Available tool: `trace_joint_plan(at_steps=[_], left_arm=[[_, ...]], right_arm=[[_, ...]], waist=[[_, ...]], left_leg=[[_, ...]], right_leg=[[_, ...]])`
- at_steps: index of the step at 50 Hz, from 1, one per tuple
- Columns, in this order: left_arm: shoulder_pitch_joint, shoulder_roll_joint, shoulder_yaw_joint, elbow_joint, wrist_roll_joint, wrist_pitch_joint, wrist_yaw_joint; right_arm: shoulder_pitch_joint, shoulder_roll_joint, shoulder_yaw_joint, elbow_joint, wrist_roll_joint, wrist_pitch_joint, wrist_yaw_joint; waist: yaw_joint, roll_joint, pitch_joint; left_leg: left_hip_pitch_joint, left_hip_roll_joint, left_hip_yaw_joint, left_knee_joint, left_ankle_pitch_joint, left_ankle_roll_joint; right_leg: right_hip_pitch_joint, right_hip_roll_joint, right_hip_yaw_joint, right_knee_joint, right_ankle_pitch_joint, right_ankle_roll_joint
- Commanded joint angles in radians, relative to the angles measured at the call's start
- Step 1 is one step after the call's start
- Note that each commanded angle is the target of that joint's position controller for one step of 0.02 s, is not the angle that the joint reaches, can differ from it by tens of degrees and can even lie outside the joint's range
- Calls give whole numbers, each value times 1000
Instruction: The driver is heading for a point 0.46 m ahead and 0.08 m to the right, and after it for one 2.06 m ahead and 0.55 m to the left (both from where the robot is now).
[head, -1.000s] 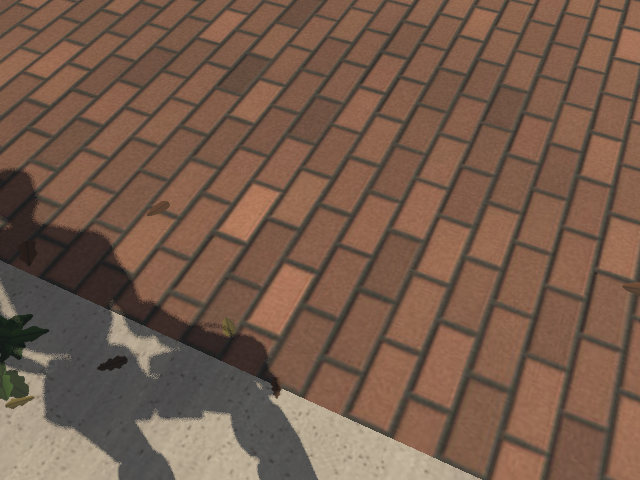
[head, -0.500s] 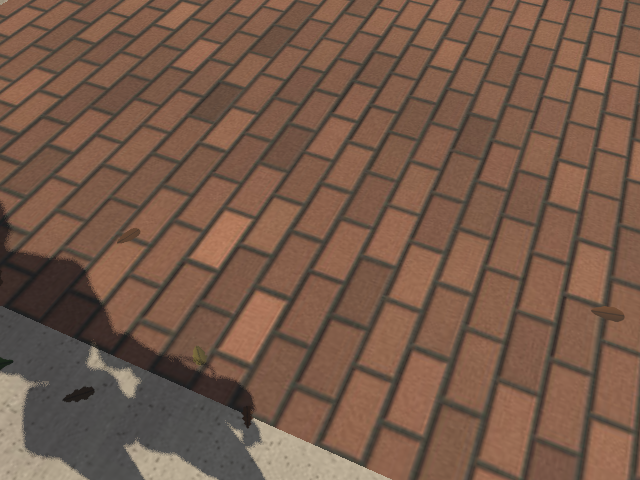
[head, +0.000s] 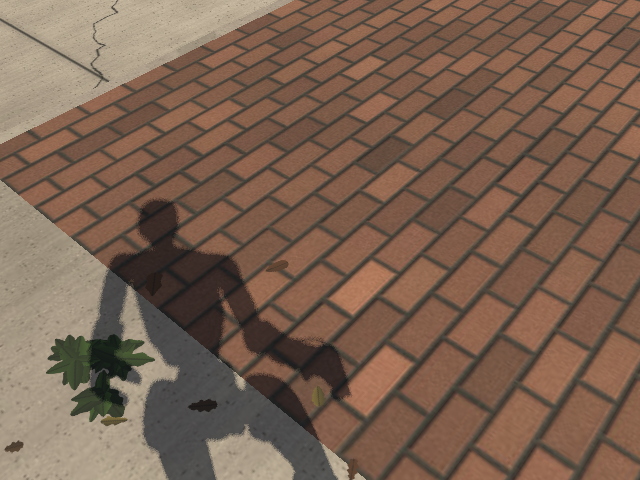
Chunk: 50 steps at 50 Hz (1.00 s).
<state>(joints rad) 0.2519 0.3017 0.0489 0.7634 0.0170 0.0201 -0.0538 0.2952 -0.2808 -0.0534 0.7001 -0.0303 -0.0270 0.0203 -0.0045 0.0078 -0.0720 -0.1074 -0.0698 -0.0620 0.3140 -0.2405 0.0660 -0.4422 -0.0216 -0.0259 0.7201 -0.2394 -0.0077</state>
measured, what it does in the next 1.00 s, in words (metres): walks ahead: right foot, then left foot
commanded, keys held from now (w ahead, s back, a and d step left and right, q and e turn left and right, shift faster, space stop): w+e+shift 0.26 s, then w+q+shift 0.16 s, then q+shift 0.58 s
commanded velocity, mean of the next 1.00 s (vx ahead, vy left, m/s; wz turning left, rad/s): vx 0.56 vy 0.00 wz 0.19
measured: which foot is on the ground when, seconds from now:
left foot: down 0.00-0.12, up 0.14-0.56, down 0.58-1.00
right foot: up 0.00-0.10, down 0.12-0.56, up 0.58-1.00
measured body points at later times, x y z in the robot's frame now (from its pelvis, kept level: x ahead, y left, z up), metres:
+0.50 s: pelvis +0.28 -0.12 -0.03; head +0.32 -0.15 +0.42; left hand +0.29 +0.16 -0.14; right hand +0.44 -0.40 -0.12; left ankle +0.54 -0.07 -0.69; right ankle +0.06 -0.12 -0.75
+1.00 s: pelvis +0.56 -0.20 -0.01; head +0.60 -0.18 +0.44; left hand +0.75 +0.07 -0.10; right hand +0.64 -0.50 -0.12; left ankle +0.55 -0.14 -0.75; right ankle +0.71 -0.34 -0.70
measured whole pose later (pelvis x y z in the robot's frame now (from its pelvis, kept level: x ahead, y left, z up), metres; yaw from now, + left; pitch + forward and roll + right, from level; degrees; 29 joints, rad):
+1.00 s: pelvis +0.56 -0.20 -0.01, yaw +12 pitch +1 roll +0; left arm 0.03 0.28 -0.03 0.63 0.03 0.01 0.03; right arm 0.35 -0.33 -0.09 0.77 0.00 0.03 -0.01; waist -0.10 -0.03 0.07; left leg -0.25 -0.25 -0.27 0.49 -0.22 0.11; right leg -0.60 0.00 0.17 0.82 -0.21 0.06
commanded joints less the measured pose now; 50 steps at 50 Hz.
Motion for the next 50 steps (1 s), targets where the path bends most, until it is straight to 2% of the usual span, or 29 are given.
trace_joint_plan(at_steps=[1,4,6,7,8,9,10,11,12,14,16,19,22,25,26,27,28,29,30,31,32,33,34,35,37,40,44,47,50], left_arm=[[-120,89,14,-110,-11,-27,-13],[-56,82,12,-102,-13,-33,-13],[137,108,28,-30,-1,-46,-4],[344,191,54,20,14,-60,8],[322,251,61,-6,6,-68,6],[230,209,58,-35,4,-68,4],[205,197,61,-52,2,-71,9],[214,197,64,-46,-2,-72,16],[215,179,57,-41,-11,-77,25],[213,132,41,-24,-17,-93,36],[241,122,37,-6,-19,-109,36],[298,108,28,31,-21,-123,32],[312,84,10,69,-7,-134,39],[298,111,4,98,5,-141,63],[280,129,7,99,11,-139,78],[247,144,13,92,21,-130,92],[188,168,22,76,22,-122,105],[99,180,27,54,7,-120,112],[57,82,7,13,12,-128,101],[233,28,-7,-21,-57,-121,103],[189,100,-15,-28,-21,-118,102],[110,112,-20,-49,-4,-120,88],[64,100,-24,-57,21,-120,78],[22,96,-25,-77,39,-100,72],[19,74,-33,-98,49,-47,77],[-15,41,-47,-138,35,-29,84],[-138,62,-45,-182,22,-8,86],[-232,72,-49,-209,15,-10,88],[-274,89,-49,-218,3,-35,91]], right_arm=[[-50,-180,-47,-57,-3,-32,-12],[-91,-179,-44,-54,-1,-37,-15],[-108,-148,-31,-52,-16,-35,-19],[-171,-87,-6,-90,-31,-40,-22],[-206,-28,16,-160,-16,-54,-5],[-211,-74,13,-150,-34,-66,-1],[-231,-117,4,-137,-35,-77,9],[-225,-119,5,-126,-36,-81,13],[-224,-111,9,-123,-44,-75,17],[-208,-89,19,-109,-41,-44,30],[-253,-85,24,-108,-27,-21,32],[-361,-72,34,-130,-7,-16,35],[-419,-33,54,-138,5,-24,45],[-358,-40,58,-107,3,-36,42],[-282,-67,51,-76,1,-37,38],[-122,-107,37,-17,0,-40,32],[63,-150,19,50,2,-41,26],[265,-179,3,119,-7,-44,13],[306,-212,-6,151,-5,-40,-1],[264,-306,-43,129,-15,-48,6],[163,-278,-62,67,28,-33,-2],[79,-218,-47,50,42,-21,-14],[24,-144,-28,48,38,-10,-20],[24,-123,-22,51,41,-9,-27],[38,-143,-23,66,34,-13,-17],[29,-194,-43,51,16,-16,-11],[58,-190,-56,32,38,24,-29],[90,-206,-72,19,33,52,-39],[90,-211,-83,4,16,61,-39]], waist=[[-18,106,148],[22,57,160],[101,-70,112],[186,-271,52],[133,-430,94],[100,-236,114],[95,-92,90],[83,-16,75],[69,11,86],[44,-39,121],[62,-45,154],[101,-50,182],[111,-67,218],[66,-97,162],[23,-116,110],[-49,-117,35],[-133,-122,-33],[-238,-99,-75],[-190,116,-96],[-73,272,-351],[-91,20,-424],[-56,-45,-245],[-5,-131,-83],[7,-150,8],[45,-134,73],[54,-52,7],[-6,45,-53],[-56,76,-17],[-77,102,17]], left_leg=[[-76,331,-173,-212,-346,107],[-110,340,-81,-174,-339,93],[-201,242,81,138,-159,67],[-387,141,202,584,30,24],[-770,-40,112,788,-219,-25],[-872,41,-8,898,-153,-22],[-847,87,-19,900,-59,-27],[-802,113,-12,866,-26,-40],[-765,130,-5,818,-5,-56],[-725,146,29,744,48,-82],[-748,149,83,684,126,-79],[-742,133,149,566,224,-54],[-641,100,214,399,293,-8],[-443,-3,263,304,323,49],[-368,-43,265,292,318,58],[-230,-86,255,270,321,60],[-67,-95,231,228,354,58],[119,-33,159,117,481,100],[353,153,-35,256,843,154],[726,451,-560,292,1302,418],[629,412,-571,183,1069,423],[410,350,-483,107,797,385],[182,287,-414,31,701,331],[39,247,-370,-3,738,308],[-169,195,-299,-17,851,275],[-241,120,-249,40,970,226],[-159,54,-296,102,744,82],[-48,63,-415,114,543,68],[37,86,-504,162,549,93]], right_leg=[[-49,-29,1,-36,-35,-55],[78,-23,-55,-120,-42,-113],[315,45,-51,-210,-136,-145],[491,-103,255,-335,-383,-201],[612,-240,836,-579,-593,-295],[621,-281,861,-581,-580,-307],[593,-255,744,-523,-462,-296],[556,-218,649,-517,-387,-280],[509,-182,594,-541,-343,-262],[450,-132,488,-593,-231,-241],[448,-98,384,-626,-61,-215],[465,-66,243,-641,249,-146],[458,-64,112,-683,589,-94],[523,-93,5,-581,1190,-30],[563,-105,-10,-490,1333,-6],[576,-100,-26,-308,1395,20],[537,-91,-40,-57,1388,43],[413,-50,-71,289,1222,67],[85,117,-65,695,-19,69],[-273,196,102,1117,-362,120],[-271,111,172,1062,-179,84],[-253,65,168,962,-137,59],[-227,35,134,842,-122,39],[-204,15,131,758,-137,47],[-107,-9,112,579,-159,66],[-42,4,77,375,-82,79],[-76,26,97,242,100,73],[-163,44,143,157,70,73],[-170,69,181,42,-4,58]])
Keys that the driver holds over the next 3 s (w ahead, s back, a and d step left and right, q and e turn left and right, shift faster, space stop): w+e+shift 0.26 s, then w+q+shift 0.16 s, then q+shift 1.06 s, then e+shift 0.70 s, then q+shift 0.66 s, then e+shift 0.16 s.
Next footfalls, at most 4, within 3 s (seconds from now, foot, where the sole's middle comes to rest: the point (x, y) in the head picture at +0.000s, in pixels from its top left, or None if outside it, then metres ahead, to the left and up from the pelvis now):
0.12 right None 0.10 -0.13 -0.78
0.58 left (406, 473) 0.59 -0.14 -0.78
1.10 right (462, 402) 0.75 -0.29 -0.78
1.58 left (398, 479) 0.57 -0.13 -0.78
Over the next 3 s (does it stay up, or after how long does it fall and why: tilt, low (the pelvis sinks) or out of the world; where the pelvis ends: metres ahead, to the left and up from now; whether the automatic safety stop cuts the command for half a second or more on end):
stays up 0.62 -0.22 0.00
